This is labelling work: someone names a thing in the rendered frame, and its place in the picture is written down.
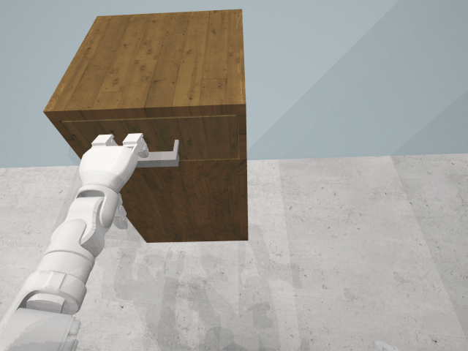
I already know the drawer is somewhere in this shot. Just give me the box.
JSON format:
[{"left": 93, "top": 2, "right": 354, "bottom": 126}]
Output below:
[{"left": 62, "top": 114, "right": 238, "bottom": 160}]

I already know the robot left upper arm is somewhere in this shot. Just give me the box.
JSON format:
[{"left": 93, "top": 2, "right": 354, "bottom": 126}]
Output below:
[{"left": 0, "top": 308, "right": 81, "bottom": 351}]

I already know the left robot hand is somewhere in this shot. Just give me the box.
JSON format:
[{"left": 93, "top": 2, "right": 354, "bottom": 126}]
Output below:
[{"left": 79, "top": 133, "right": 149, "bottom": 230}]

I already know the left robot forearm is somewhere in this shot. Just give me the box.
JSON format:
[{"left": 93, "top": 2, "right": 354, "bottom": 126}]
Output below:
[{"left": 0, "top": 184, "right": 119, "bottom": 335}]

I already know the handle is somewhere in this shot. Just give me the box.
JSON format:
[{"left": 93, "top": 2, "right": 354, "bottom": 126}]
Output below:
[{"left": 136, "top": 140, "right": 179, "bottom": 167}]

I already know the cabinet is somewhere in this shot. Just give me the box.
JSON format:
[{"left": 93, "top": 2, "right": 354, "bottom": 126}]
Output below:
[{"left": 43, "top": 9, "right": 248, "bottom": 243}]

